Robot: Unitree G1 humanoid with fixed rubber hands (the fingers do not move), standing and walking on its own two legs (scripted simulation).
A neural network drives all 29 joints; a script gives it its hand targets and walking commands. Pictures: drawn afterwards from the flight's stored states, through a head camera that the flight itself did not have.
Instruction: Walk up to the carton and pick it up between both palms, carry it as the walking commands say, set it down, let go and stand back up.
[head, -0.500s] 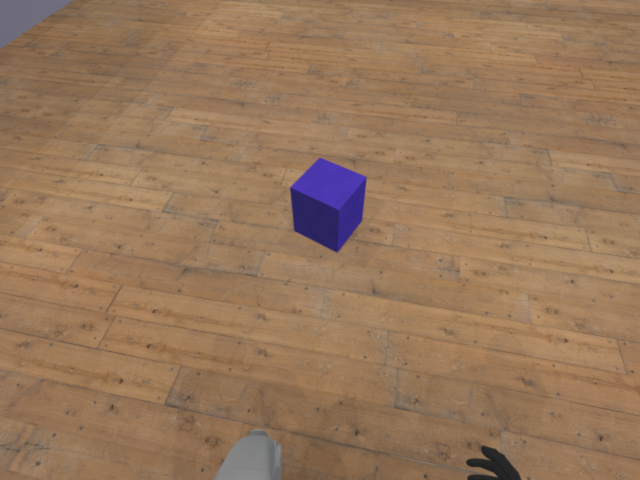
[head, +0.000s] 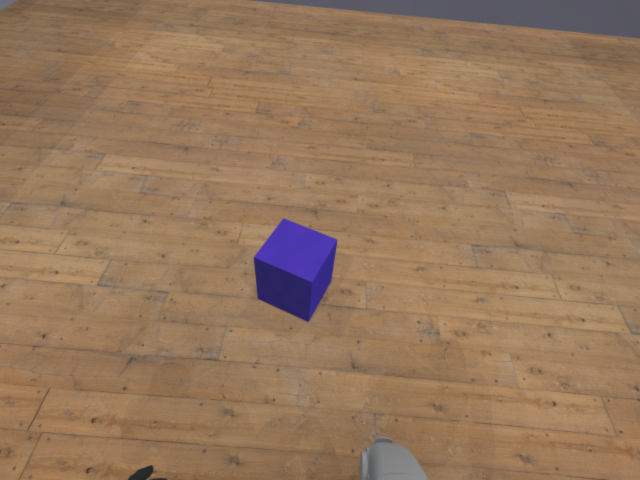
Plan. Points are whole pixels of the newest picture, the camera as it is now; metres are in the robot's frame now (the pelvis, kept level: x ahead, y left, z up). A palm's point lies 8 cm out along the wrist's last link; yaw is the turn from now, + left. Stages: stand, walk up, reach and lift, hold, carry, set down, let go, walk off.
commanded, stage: walk up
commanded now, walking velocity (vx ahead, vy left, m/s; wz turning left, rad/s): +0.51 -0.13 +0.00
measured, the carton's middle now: (296, 270) +0.89 -0.02 -0.65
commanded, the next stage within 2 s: none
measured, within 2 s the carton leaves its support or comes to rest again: neither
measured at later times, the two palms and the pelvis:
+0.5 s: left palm (160, 450) +0.21 +0.20 -0.13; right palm (466, 360) +0.32 -0.28 -0.15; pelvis +0.24 -0.04 +0.00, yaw +1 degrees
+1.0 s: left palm (156, 315) +0.43 +0.25 -0.16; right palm (420, 331) +0.37 -0.21 -0.13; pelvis +0.37 +0.02 +0.00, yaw +0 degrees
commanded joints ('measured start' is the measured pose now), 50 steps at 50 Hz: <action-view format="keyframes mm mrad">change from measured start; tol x32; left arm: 1 -107 11 -8 -55 -4 -11 -21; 7 -115 20 -9 -52 6 -35 -6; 11 414 293 63 80 18 -71 41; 50 159 17 -12 66 -33 18 60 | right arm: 1 33 -138 -23 -49 -6 -23 -11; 50 -117 -114 -22 -34 -7 37 -28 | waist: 1 -3 133 104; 8 76 176 -72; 10 208 -289 -300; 29 79 -197 -31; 33 -44 359 -259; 50 59 235 -65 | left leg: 1 -22 296 -195 -241 210 69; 7 80 253 -95 -38 540 46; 10 -544 18 -27 756 -249 -34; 12 -574 93 -174 976 -206 -28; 28 -293 59 -40 243 103 -80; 32 205 369 -379 21 248 42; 36 -72 372 -402 -149 -15 103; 50 -82 222 -120 20 730 96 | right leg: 1 10 16 -19 -244 65 9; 7 168 94 -82 -398 -108 -22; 10 955 -306 432 -536 37 -174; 21 418 -191 78 -642 476 -143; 29 388 -145 33 -616 152 -105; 35 40 34 26 225 -417 -20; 50 338 105 -10 -324 -105 -10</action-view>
